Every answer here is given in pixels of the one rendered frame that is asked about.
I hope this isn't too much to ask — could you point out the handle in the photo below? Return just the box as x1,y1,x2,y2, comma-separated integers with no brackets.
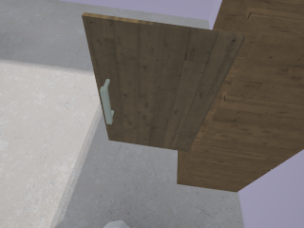
100,79,114,124

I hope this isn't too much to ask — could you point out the cupboard door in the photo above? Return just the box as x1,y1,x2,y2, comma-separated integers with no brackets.
82,12,246,152

